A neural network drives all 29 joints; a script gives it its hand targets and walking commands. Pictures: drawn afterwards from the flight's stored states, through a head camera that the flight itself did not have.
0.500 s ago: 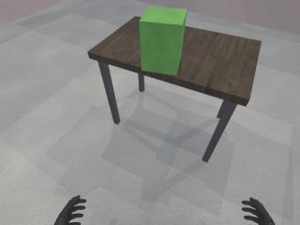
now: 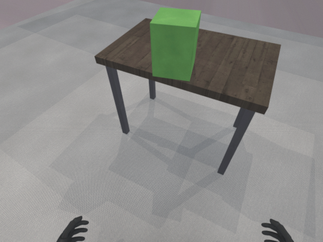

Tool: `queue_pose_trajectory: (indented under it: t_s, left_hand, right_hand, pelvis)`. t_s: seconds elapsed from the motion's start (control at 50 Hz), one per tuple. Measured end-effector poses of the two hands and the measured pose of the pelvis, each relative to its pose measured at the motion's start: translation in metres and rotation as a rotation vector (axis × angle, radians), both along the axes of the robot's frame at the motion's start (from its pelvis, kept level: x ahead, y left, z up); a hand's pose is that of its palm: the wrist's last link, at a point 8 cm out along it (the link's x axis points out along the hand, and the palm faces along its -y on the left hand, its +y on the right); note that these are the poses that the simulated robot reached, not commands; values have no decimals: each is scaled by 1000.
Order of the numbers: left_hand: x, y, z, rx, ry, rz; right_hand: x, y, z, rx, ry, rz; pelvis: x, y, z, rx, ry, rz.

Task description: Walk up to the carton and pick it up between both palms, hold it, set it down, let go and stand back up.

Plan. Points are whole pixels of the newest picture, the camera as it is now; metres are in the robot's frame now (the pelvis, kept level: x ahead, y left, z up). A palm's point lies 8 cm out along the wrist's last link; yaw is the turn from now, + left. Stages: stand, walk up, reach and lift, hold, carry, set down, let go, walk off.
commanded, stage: stand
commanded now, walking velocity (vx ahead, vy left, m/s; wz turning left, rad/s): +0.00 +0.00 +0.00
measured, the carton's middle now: (175, 45) +0.87 -0.02 +0.05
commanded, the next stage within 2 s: walk up in 0.36 s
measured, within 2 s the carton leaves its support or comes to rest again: neither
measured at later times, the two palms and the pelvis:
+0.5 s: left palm out of the picture +0.10 +0.27 -0.10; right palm out of the picture +0.10 -0.28 -0.09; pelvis -0.01 +0.00 +0.00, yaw +0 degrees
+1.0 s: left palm out of the picture +0.13 +0.26 -0.07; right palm out of the picture +0.15 -0.38 -0.07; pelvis +0.06 -0.05 +0.02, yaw -6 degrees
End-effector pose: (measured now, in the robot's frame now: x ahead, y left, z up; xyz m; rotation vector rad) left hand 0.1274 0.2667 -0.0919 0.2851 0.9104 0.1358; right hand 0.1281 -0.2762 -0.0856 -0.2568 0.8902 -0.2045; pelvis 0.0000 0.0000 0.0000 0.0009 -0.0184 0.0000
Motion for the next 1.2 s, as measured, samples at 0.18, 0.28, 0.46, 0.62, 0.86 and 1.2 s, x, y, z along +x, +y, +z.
queue_pose_trajectory:
  t_s: [0.18,0.28,0.46,0.62,0.86,1.2]
  left_hand:
    - [-9,1,-2,4,21,7]
    - [-15,2,-3,4,34,11]
    - [-27,3,-5,3,66,19]
    - [-38,5,-4,-5,98,11]
    - [6,-4,10,89,115,-89]
    - [70,11,37,203,233,-132]
  right_hand:
    - [-9,-3,-2,-3,22,-4]
    - [-15,-4,-4,-3,38,-5]
    - [-26,-5,-5,-1,68,-8]
    - [-34,-8,-4,11,84,-9]
    - [-25,-89,6,-44,69,-97]
    - [66,-81,7,24,57,-139]
  pelvis:
    - [-4,-1,0,1,-3,0]
    - [-7,-1,2,2,-3,0]
    - [-12,-1,4,2,0,0]
    - [-14,-1,7,2,2,-5]
    - [18,-38,6,16,27,-59]
    - [121,-33,20,3,-15,-189]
